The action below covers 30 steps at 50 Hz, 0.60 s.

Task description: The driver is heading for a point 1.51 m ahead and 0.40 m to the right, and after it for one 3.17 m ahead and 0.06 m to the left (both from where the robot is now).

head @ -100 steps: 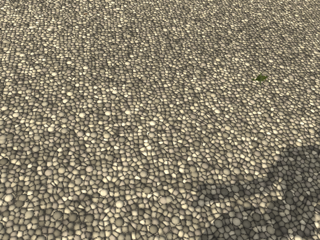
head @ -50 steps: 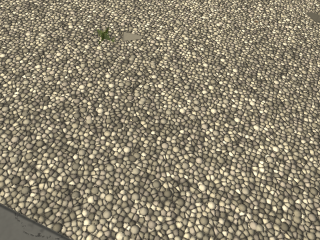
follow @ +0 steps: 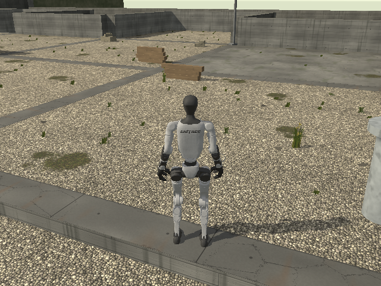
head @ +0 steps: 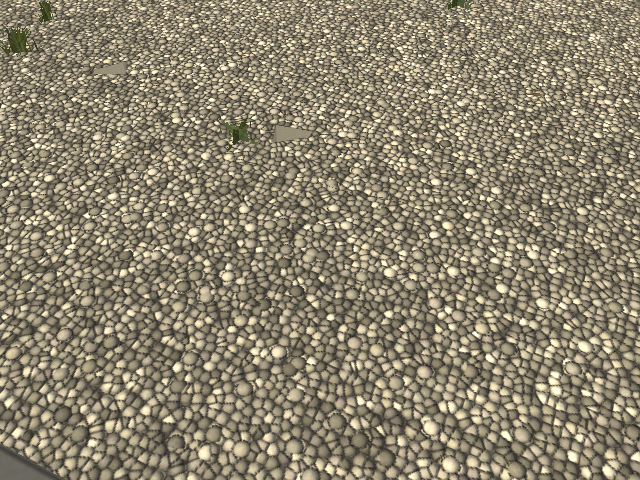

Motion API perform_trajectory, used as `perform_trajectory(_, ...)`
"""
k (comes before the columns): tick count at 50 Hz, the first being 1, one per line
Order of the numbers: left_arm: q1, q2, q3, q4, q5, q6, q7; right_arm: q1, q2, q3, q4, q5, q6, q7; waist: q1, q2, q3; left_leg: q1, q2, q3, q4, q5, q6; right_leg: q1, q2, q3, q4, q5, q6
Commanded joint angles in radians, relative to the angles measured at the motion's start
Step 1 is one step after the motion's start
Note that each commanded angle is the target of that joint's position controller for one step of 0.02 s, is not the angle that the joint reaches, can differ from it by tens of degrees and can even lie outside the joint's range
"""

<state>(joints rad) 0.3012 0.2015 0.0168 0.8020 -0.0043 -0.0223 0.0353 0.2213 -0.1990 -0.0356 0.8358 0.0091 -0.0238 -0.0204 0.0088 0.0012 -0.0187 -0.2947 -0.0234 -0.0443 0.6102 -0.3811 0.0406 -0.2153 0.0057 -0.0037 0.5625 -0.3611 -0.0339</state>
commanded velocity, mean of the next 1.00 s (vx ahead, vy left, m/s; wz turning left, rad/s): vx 0.43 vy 0.00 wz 0.00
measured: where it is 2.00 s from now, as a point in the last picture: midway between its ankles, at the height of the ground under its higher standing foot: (365, 273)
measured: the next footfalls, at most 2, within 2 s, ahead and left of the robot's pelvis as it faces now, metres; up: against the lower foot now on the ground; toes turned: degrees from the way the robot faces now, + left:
right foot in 0.56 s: +0.42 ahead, -0.13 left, +0.00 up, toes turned -2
left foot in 1.12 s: +0.72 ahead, +0.09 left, +0.00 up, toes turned +2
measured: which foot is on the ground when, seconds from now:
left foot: down 0.00-0.58, up 0.60-1.00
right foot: down 0.00-0.12, up 0.14-0.54, down 0.56-1.00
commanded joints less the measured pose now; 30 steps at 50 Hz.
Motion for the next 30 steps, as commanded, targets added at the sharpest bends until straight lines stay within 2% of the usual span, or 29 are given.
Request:
perform_trajectory(1, 0.054, 0.197, 0.051, -0.03, -0.012, -0.025, 0.004, -0.09, -0.069, -0.018, -0.071, 0.013, -0.053, 0.014, 0.02, -0.162, 0.134, -0.191, 0.0, 0.072, 0.073, -0.048, 0.03, -0.018, -0.288, 0.418, -0.365, -0.494, -0.205)
perform_trajectory(2, 0.046, 0.201, 0.052, -0.029, -0.015, -0.027, 0.003, -0.095, -0.076, -0.02, -0.068, 0.014, -0.064, 0.021, 0.016, -0.162, 0.145, -0.174, 0.021, 0.059, 0.085, -0.037, 0.041, -0.04, -0.309, 0.442, -0.379, -0.464, -0.218)
perform_trajectory(3, 0.019, 0.198, 0.049, -0.035, -0.017, -0.029, -0.002, -0.075, -0.073, -0.02, -0.06, 0.019, -0.072, 0.028, -0.007, -0.16, 0.149, -0.119, 0.025, 0.065, 0.037, -0.046, 0.056, -0.07, -0.299, 0.414, -0.371, -0.42, -0.209)
perform_trajectory(4, -0.03, 0.188, 0.043, -0.047, -0.023, -0.028, -0.009, -0.023, -0.069, -0.021, -0.035, 0.022, -0.078, 0.032, -0.045, -0.149, 0.146, 0.003, 0.014, 0.082, -0.07, -0.031, 0.069, -0.13, -0.254, 0.34, -0.347, -0.361, -0.181)
perform_trajectory(5, -0.062, 0.174, 0.036, -0.054, -0.028, -0.028, -0.017, 0.056, -0.082, -0.029, 0.006, 0.019, -0.08, 0.034, -0.081, -0.13, 0.126, 0.163, 0.002, 0.078, -0.135, 0.047, 0.072, -0.209, -0.197, 0.26, -0.288, -0.279, -0.146)
perform_trajectory(6, -0.099, 0.135, 0.022, -0.07, -0.026, -0.035, -0.02, 0.143, -0.136, -0.048, 0.034, 0.016, -0.081, 0.03, -0.116, -0.052, 0.102, 0.286, 0.075, -0.055, -0.203, 0.023, 0.098, -0.299, -0.12, 0.152, -0.132, -0.14, -0.095)
perform_trajectory(7, -0.135, 0.082, 0.005, -0.104, -0.022, -0.053, -0.02, 0.27, -0.226, -0.073, 0.062, 0.014, -0.084, 0.03, -0.15, 0.189, 0.065, 0.437, 0.251, -0.398, -0.369, -0.179, 0.193, -0.473, 0.01, -0.016, 0.206, -0.027, -0.026)
perform_trajectory(8, -0.147, 0.132, 0.017, -0.128, -0.027, -0.076, -0.013, 0.325, -0.239, -0.072, 0.058, 0.005, -0.094, 0.035, -0.162, 0.251, 0.056, 0.5, 0.395, -0.672, -0.455, -0.155, 0.291, -0.62, 0.035, 0.035, 0.444, -0.172, -0.009)
perform_trajectory(9, -0.115, 0.157, 0.027, -0.116, -0.04, -0.086, -0.02, 0.274, -0.173, -0.049, 0.045, -0.007, -0.104, 0.033, -0.116, 0.138, 0.08, 0.5, 0.401, -0.624, -0.427, -0.092, 0.29, -0.689, -0.017, 0.092, 0.595, -0.158, -0.019)
perform_trajectory(10, -0.086, 0.143, 0.023, -0.098, -0.045, -0.093, -0.03, 0.233, -0.146, -0.04, 0.024, -0.011, -0.108, 0.033, -0.085, 0.084, 0.07, 0.486, 0.362, -0.514, -0.419, -0.061, 0.252, -0.699, -0.056, 0.109, 0.628, -0.063, -0.039)
perform_trajectory(11, -0.096, 0.134, 0.023, -0.096, -0.034, -0.097, -0.036, 0.195, -0.148, -0.037, 0.013, -0.009, -0.106, 0.033, -0.069, 0.05, 0.071, 0.455, 0.335, -0.433, -0.442, -0.024, 0.222, -0.7, -0.088, 0.097, 0.616, 0.021, -0.045)
perform_trajectory(12, -0.119, 0.138, 0.027, -0.1, -0.022, -0.096, -0.042, 0.171, -0.124, -0.025, 0.008, -0.009, -0.1, 0.034, -0.059, 0.046, 0.083, 0.419, 0.307, -0.353, -0.463, 0.063, 0.194, -0.681, -0.113, 0.086, 0.583, 0.08, -0.041)
perform_trajectory(13, -0.126, 0.131, 0.027, -0.102, -0.018, -0.093, -0.052, 0.171, -0.103, -0.015, 0.009, -0.012, -0.091, 0.035, -0.051, 0.058, 0.086, 0.386, 0.274, -0.281, -0.477, 0.14, 0.176, -0.653, -0.122, 0.064, 0.55, 0.116, -0.033)
perform_trajectory(14, -0.131, 0.115, 0.022, -0.103, -0.017, -0.089, -0.06, 0.188, -0.099, -0.012, 0.015, -0.012, -0.086, 0.035, -0.052, 0.073, 0.087, 0.36, 0.254, -0.224, -0.486, 0.224, 0.169, -0.635, -0.121, 0.039, 0.52, 0.145, -0.022)
perform_trajectory(16, -0.188, 0.094, 0.012, -0.126, -0.016, -0.082, -0.07, 0.211, -0.122, -0.011, 0.018, -0.009, -0.077, 0.028, -0.065, 0.062, 0.111, 0.301, 0.221, -0.133, -0.499, 0.322, 0.166, -0.609, -0.117, 0.0, 0.385, 0.207, 0.008)
perform_trajectory(18, -0.278, 0.065, -0.004, -0.156, -0.014, -0.084, -0.079, 0.225, -0.16, -0.016, 0.012, -0.011, -0.071, 0.02, -0.088, 0.072, 0.126, 0.219, 0.194, -0.069, -0.515, 0.364, 0.156, -0.511, -0.09, -0.04, 0.205, 0.301, 0.024)
perform_trajectory(19, -0.312, 0.064, -0.008, -0.165, -0.015, -0.084, -0.082, 0.243, -0.178, -0.018, 0.016, -0.01, -0.07, 0.017, -0.1, 0.079, 0.129, 0.19, 0.192, -0.056, -0.527, 0.361, 0.155, -0.455, -0.073, -0.062, 0.14, 0.333, 0.026)
perform_trajectory(21, -0.357, 0.089, -0.003, -0.183, -0.021, -0.084, -0.086, 0.278, -0.201, -0.022, 0.027, 0.002, -0.072, 0.013, -0.104, 0.098, 0.142, 0.205, 0.222, -0.065, -0.546, 0.352, 0.154, -0.397, -0.058, -0.055, 0.056, 0.381, 0.017)
perform_trajectory(23, -0.373, 0.12, 0.005, -0.193, -0.024, -0.087, -0.088, 0.27, -0.212, -0.026, 0.032, 0.011, -0.068, 0.01, -0.081, 0.104, 0.151, 0.288, 0.259, -0.061, -0.526, 0.403, 0.134, -0.398, -0.055, -0.027, -0.01, 0.388, -0.004)
perform_trajectory(25, -0.334, 0.158, 0.02, -0.191, -0.022, -0.089, -0.09, 0.248, -0.23, -0.034, 0.03, 0.006, -0.058, 0.01, -0.032, 0.115, 0.11, 0.361, 0.276, -0.042, -0.444, 0.626, 0.103, -0.327, -0.033, -0.026, -0.038, 0.357, -0.035)
perform_trajectory(26, -0.273, 0.183, 0.033, -0.177, -0.017, -0.086, -0.085, 0.233, -0.243, -0.04, 0.026, 0.001, -0.051, 0.01, 0.007, 0.135, 0.054, 0.378, 0.268, -0.021, -0.359, 0.804, 0.087, -0.235, -0.007, -0.045, -0.033, 0.329, -0.053)
perform_trajectory(27, -0.13, 0.22, 0.055, -0.134, -0.018, -0.079, -0.074, 0.221, -0.235, -0.038, 0.021, -0.007, -0.041, 0.009, 0.081, 0.136, -0.039, 0.354, 0.231, 0.012, -0.188, 0.939, 0.065, -0.052, 0.025, -0.068, -0.033, 0.314, -0.079)
perform_trajectory(28, 0.039, 0.258, 0.075, -0.092, -0.018, -0.07, -0.059, 0.213, -0.216, -0.029, 0.004, -0.017, -0.036, 0.006, 0.158, 0.118, -0.15, 0.199, 0.193, 0.032, 0.04, 0.853, 0.032, 0.213, -0.036, -0.008, 0.008, 0.296, -0.109)
perform_trajectory(29, 0.167, 0.36, 0.097, -0.071, 0.013, -0.062, -0.048, 0.322, -0.097, 0.003, -0.028, -0.026, -0.046, 0.011, 0.125, -0.148, -0.32, -0.151, 0.055, 0.058, 0.456, 0.401, -0.022, 0.592, -0.297, 0.387, -0.019, 0.149, -0.232)
perform_trajectory(30, 0.157, 0.315, 0.08, -0.065, 0.011, -0.06, -0.052, 0.374, -0.054, 0.019, -0.005, -0.003, -0.069, 0.017, 0.091, -0.307, -0.423, -0.317, -0.048, -0.064, 0.712, -0.153, -0.039, 0.634, -0.413, 0.801, -0.26, -0.03, -0.309)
